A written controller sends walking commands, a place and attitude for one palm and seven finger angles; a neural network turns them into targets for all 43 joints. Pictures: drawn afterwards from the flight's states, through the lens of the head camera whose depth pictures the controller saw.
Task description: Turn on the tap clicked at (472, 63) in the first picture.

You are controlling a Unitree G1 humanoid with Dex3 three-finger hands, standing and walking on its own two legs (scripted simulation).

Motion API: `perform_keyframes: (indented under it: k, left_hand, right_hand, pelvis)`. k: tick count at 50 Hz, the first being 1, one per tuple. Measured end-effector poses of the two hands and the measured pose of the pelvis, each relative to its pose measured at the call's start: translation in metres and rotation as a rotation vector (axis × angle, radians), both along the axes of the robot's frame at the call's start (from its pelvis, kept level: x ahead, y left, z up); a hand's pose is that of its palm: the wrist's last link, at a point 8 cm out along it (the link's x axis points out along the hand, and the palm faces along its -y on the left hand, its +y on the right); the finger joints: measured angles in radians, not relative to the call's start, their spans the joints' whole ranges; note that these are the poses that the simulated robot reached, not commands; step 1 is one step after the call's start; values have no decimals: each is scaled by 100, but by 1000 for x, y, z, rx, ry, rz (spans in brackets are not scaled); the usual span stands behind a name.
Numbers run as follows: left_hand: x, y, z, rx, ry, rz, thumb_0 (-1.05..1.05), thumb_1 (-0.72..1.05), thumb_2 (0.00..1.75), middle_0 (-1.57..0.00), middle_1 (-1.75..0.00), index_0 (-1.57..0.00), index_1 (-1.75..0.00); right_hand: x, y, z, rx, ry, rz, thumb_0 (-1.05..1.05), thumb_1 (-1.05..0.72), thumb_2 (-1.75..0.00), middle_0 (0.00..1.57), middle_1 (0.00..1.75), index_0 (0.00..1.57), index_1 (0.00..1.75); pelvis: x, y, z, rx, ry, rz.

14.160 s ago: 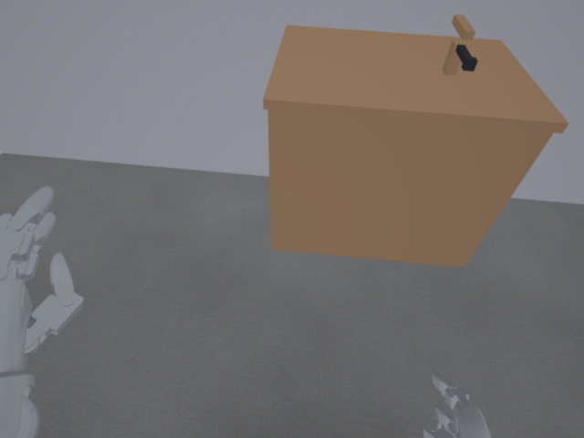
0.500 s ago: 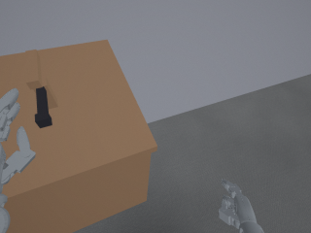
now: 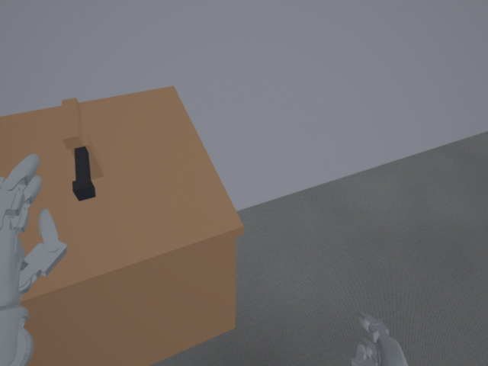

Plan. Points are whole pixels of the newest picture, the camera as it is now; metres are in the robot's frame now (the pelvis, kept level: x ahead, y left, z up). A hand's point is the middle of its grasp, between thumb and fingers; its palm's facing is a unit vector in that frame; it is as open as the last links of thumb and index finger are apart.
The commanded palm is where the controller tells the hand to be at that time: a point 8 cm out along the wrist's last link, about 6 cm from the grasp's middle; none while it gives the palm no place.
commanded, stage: come to a stop and stand still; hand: left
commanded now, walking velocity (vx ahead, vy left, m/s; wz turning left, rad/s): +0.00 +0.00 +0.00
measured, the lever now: (84, 189) +0.38 +0.32 +0.08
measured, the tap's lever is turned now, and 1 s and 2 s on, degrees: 0 0 0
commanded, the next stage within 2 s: look again from close up in 0.74 s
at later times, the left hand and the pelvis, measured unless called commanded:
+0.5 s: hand (61, 232) +0.24 +0.25 +0.16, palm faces +0.42 -0.84 -0.34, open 7.4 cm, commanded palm +0.17 +0.27 +0.17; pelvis +0.02 -0.01 +0.00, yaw +1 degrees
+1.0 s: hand (54, 239) +0.23 +0.26 +0.16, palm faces +0.41 -0.85 -0.32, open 7.4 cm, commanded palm +0.17 +0.29 +0.17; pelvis +0.01 +0.01 +0.00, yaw +1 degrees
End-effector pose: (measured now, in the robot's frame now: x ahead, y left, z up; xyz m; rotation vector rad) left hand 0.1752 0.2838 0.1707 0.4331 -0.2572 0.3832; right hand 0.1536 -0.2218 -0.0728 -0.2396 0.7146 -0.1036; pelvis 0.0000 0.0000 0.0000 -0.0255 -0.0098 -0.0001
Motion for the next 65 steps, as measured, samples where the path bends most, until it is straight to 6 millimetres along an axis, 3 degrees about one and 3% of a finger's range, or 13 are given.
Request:
perform_keyframes:
  k: [3,4,6,8,10,14,17,24,29,35,55,64,65]
  left_hand:
    - [2,-4,0,-2,2,-2,1,89,90,-21,-30,-21,-30]
    - [5,-1,6,69,-2,-4,1,89,90,-21,-30,-21,-30]
    - [16,15,22,152,-76,4,1,88,90,-21,-30,-21,-30]
    - [23,26,26,130,-114,25,1,88,90,-21,-30,-21,-30]
    - [25,19,22,93,-111,12,1,89,90,-21,-30,-21,-30]
    - [19,-11,0,43,-22,-95,1,89,90,-20,-30,-20,-30]
    - [14,-17,-13,21,32,-130,1,89,90,-21,-30,-20,-30]
    - [18,8,-3,17,-47,-26,1,88,90,-21,-30,-21,-30]
    - [23,7,5,-11,-106,-22,1,89,90,-21,-30,-21,-30]
    - [26,4,-3,-27,-53,-50,1,89,90,-21,-30,-20,-30]
    - [9,14,-5,-26,-19,-16,1,89,90,-21,-30,-20,-30]
    - [7,9,-1,-2,-16,-22,1,89,90,-21,-30,-21,-30]
    - [10,13,6,76,-21,-21,1,89,90,-21,-30,-21,-30]
  right_hand:
    - [1,-7,0,-6,3,-6,1,-90,-90,20,30,20,30]
    - [1,-8,0,-18,5,11,1,-90,-90,20,30,20,30]
    - [1,-10,-2,-25,30,44,1,-91,-90,20,30,20,30]
    - [2,-13,0,-14,31,49,1,-91,-90,20,30,20,30]
    - [3,-17,2,1,6,36,1,-91,-90,20,30,20,30]
    - [6,-22,6,1,-25,1,1,-91,-90,20,30,20,30]
    - [9,-22,7,-18,-17,-11,1,-91,-90,20,30,20,30]
    - [30,-9,10,-36,-15,37,1,-91,-90,20,30,20,30]
    - [49,5,18,-15,-61,70,1,-91,-90,20,30,20,30]
    - [59,16,24,2,-94,71,1,-91,-90,20,30,20,30]
    - [20,11,10,-9,-4,27,1,-91,-90,20,30,20,30]
    - [14,7,7,3,-3,15,1,-91,-90,20,30,20,30]
    - [14,7,7,-10,-2,39,1,-91,-90,20,30,20,30]
  pelvis:
    - [3,-4,0,-3,1,2]
    - [2,-6,-1,-6,3,9]
    - [-2,-12,-2,-4,13,17]
    - [-4,-15,-2,0,14,8]
    - [-3,-14,-2,3,16,-3]
    - [4,-10,-2,6,20,-11]
    - [10,-9,-2,6,19,-3]
    - [18,-8,-2,3,9,16]
    - [22,-5,-1,-1,9,13]
    - [23,0,-1,-4,8,9]
    - [10,7,1,-3,-12,13]
    - [8,4,1,1,-12,13]
    - [7,2,0,-3,-7,19]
